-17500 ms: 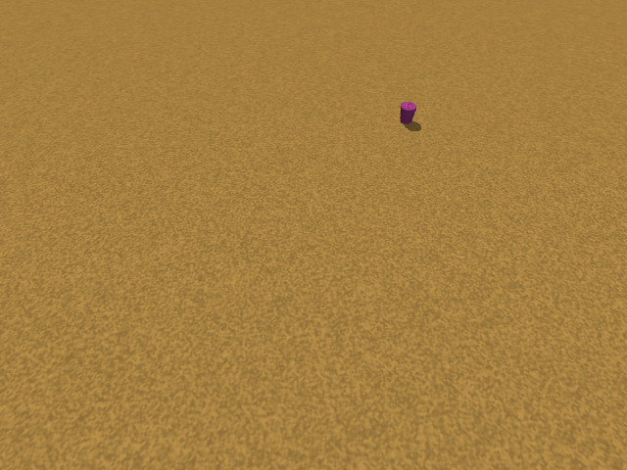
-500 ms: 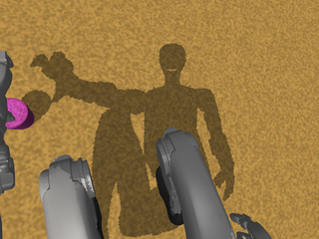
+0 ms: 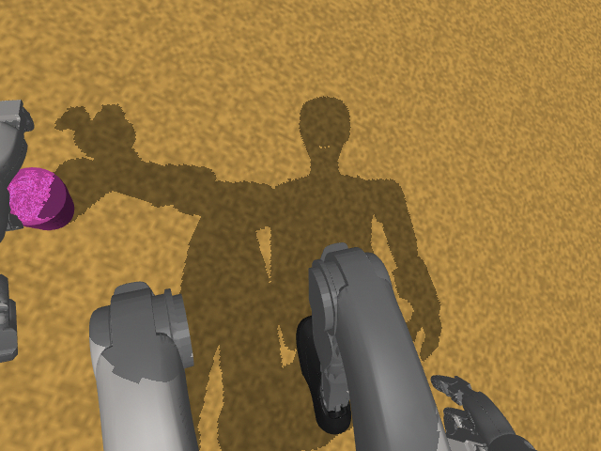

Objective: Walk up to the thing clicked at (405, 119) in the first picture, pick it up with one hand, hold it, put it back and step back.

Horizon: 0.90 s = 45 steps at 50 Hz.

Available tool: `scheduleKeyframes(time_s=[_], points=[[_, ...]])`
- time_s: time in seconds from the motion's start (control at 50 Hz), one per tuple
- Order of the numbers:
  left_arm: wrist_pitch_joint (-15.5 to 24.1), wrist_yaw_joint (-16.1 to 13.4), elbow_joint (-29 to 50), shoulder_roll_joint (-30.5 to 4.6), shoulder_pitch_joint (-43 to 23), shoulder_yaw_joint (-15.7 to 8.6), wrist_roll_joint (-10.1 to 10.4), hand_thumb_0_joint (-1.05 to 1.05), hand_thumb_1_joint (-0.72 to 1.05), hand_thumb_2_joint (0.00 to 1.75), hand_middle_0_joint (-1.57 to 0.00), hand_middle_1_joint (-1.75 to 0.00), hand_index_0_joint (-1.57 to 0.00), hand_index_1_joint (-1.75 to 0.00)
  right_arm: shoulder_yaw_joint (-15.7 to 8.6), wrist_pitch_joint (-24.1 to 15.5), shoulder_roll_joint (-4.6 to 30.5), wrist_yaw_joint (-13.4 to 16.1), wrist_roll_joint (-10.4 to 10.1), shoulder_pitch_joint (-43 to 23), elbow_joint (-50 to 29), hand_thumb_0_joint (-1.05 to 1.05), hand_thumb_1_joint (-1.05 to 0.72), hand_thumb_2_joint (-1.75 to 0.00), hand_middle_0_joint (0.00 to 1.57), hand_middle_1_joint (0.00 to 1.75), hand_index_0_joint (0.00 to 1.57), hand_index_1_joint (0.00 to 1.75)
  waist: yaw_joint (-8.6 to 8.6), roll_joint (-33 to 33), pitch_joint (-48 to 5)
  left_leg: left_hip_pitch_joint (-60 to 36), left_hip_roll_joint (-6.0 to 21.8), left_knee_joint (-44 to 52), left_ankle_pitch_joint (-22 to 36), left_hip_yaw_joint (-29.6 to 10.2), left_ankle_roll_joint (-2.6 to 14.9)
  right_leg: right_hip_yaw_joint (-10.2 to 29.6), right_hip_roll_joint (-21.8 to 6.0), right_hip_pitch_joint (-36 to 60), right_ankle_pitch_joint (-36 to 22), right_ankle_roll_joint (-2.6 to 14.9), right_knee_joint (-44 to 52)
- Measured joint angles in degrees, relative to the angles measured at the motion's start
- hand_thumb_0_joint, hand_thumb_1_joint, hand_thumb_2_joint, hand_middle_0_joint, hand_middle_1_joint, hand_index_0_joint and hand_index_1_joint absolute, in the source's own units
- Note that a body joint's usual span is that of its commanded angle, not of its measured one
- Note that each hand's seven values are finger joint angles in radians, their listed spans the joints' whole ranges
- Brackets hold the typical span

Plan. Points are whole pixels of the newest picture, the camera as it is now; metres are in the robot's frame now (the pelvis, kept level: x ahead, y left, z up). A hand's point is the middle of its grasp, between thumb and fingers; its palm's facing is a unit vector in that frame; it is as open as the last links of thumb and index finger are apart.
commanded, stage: rest palm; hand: left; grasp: from above
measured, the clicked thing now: (43, 204) +0.47 +0.30 -0.28
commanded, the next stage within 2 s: close in 0.96 s
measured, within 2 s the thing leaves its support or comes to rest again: neither
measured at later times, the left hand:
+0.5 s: hand (25, 197) +0.46 +0.30 -0.23, palm faces -0.45 -0.09 -0.89, open 13.9 cm
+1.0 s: hand (29, 201) +0.46 +0.30 -0.24, palm faces -0.45 -0.11 -0.88, open 13.5 cm
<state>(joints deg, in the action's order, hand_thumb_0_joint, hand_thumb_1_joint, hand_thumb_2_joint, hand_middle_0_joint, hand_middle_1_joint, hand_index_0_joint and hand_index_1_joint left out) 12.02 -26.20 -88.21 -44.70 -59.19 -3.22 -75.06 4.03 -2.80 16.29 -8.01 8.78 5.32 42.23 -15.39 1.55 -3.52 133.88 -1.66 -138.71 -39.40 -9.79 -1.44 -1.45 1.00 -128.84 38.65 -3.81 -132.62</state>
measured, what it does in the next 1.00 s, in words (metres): stands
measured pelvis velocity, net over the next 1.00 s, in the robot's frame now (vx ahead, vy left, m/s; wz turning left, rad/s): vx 0.00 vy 0.00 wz -0.07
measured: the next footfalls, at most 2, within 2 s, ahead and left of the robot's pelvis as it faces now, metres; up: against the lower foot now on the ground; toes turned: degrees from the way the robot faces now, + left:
none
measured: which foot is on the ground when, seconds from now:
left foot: down 0.00-1.00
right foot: down 0.00-1.00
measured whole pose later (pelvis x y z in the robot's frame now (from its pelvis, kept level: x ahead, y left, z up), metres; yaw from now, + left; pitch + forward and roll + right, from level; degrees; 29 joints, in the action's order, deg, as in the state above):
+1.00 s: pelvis +0.00 +0.00 -0.02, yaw -4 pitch +30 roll -13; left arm 13.8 -31.8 -96.9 -53.8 -58.4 -8.7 -75.9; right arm 10.9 -9.5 18.3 -13.6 14.0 6.6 40.7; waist -20.0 4.5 4.8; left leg 134.8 -1.3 -145.1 -40.8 -13.7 -1.7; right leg -4.3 2.8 -129.1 38.0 -4.3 -136.0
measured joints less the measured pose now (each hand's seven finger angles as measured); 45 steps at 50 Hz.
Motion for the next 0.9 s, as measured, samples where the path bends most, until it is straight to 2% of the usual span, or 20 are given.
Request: scheduleKeyframes(time_s=[0.1, 0.18, 0.28, 0.36, 0.54, 0.8, 0.9], points=[[-1.4, 1.0, -3.3, -0.8, -1.3, -0.8, 0.2, 0.00, -0.51, 1.01, -0.09, -1.05, -0.09, -1.04, 1.8, -0.5, 0.1, -0.4, 0.0, 0.3, -1.6, 0.00, -0.91, -0.90, 0.20, 0.30, 0.20, 0.30, -1.91, -0.4, 1.4, 0.0, 0.2, -0.3, -0.2, -0.2, 0.36, -0.3, 0.2, 0.3, 0.0, 0.08, 0.2], [-0.9, 1.0, -3.0, -1.6, -0.1, -2.4, 0.2, 0.00, -0.51, 0.99, -0.08, -1.04, -0.09, -1.03, 2.8, -0.6, 0.1, -1.0, 0.4, 1.9, -2.0, 0.00, -0.91, -0.90, 0.20, 0.30, 0.20, 0.30, -2.59, -0.1, 3.0, 0.1, 0.2, -0.8, -0.3, -0.4, 0.32, -0.4, 0.3, 0.2, -0.1, -0.07, -0.2], [0.6, -0.4, -2.7, -3.3, 1.6, -4.4, -0.1, 0.00, -0.51, 0.98, -0.08, -1.03, -0.08, -1.02, 3.9, -0.8, 0.1, -1.7, 1.2, 3.8, -1.2, 0.00, -0.91, -0.90, 0.21, 0.30, 0.20, 0.30, -2.99, 0.6, 4.6, 0.6, 0.2, -2.0, -0.3, -1.1, 0.00, -0.8, 0.6, -0.4, -0.3, -0.31, -1.1], [1.6, -1.7, -3.1, -4.9, 2.3, -5.0, -0.2, 0.00, -0.51, 0.99, -0.08, -1.02, -0.08, -1.02, 4.4, -1.2, 0.1, -2.0, 2.1, 4.6, -0.4, 0.00, -0.91, -0.90, 0.21, 0.30, 0.20, 0.30, -3.22, 1.1, 5.4, 1.2, 0.2, -3.1, -0.4, -1.7, -0.24, -1.1, 0.8, -1.0, -0.5, -0.45, -1.9], [2.1, -3.6, -4.7, -6.5, 1.8, -4.6, -0.5, 0.00, -0.51, 1.05, -0.10, -1.03, -0.09, -1.04, 5.0, -3.3, 0.5, -3.1, 3.5, 4.5, 0.3, 0.00, -0.90, -0.90, 0.21, 0.30, 0.20, 0.30, -3.63, 1.5, 6.0, 1.6, 0.4, -4.8, -1.2, -2.6, -0.31, -1.8, 1.3, -1.3, -0.3, -0.41, -2.9], [1.4, -5.7, -7.6, -7.4, 1.0, -5.9, -1.3, 0.00, -0.49, 1.07, -0.10, -1.06, -0.10, -1.06, 6.3, -5.6, 1.2, -4.9, 4.5, 2.0, -1.2, 0.00, -0.90, -0.90, 0.21, 0.30, 0.20, 0.30, -4.53, 2.4, 6.8, 1.0, 0.4, -5.8, -1.6, -3.4, -0.20, -2.4, 1.6, -0.5, -0.2, -0.25, -3.2], [1.2, -5.7, -8.7, -8.3, 0.7, -5.4, -1.0, 0.00, -0.48, 1.07, -0.11, -1.07, -0.10, -1.07, 6.5, -6.1, 1.7, -5.2, 4.9, 1.5, -1.6, 0.00, -0.91, -0.90, 0.21, 0.30, 0.20, 0.30, -4.61, 2.6, 7.4, 1.2, 0.4, -6.2, -1.4, -3.6, -0.18, -2.6, 1.6, -0.5, -0.5, -0.38, -3.3]])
